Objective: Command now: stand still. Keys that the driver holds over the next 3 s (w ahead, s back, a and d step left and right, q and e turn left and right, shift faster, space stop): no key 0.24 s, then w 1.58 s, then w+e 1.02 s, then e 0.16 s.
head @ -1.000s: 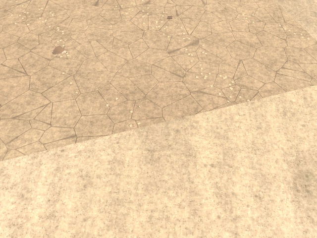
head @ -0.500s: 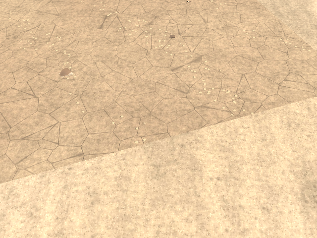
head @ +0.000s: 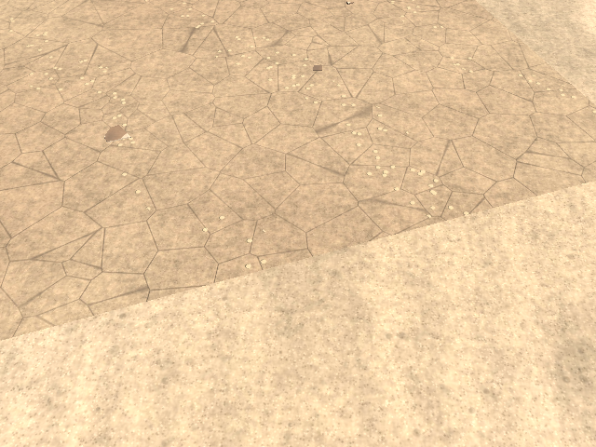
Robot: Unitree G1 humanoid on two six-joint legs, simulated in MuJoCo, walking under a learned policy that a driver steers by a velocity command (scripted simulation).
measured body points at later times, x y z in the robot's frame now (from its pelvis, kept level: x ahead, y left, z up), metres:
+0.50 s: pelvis +0.04 +0.02 -0.01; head +0.04 +0.03 +0.44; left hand +0.03 +0.28 -0.16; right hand +0.07 -0.24 -0.15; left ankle +0.01 +0.12 -0.74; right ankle -0.02 -0.12 -0.74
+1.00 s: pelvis +0.28 -0.03 -0.02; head +0.31 -0.03 +0.43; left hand +0.48 +0.21 -0.12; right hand +0.21 -0.28 -0.16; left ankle +0.06 +0.12 -0.66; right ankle +0.38 -0.11 -0.74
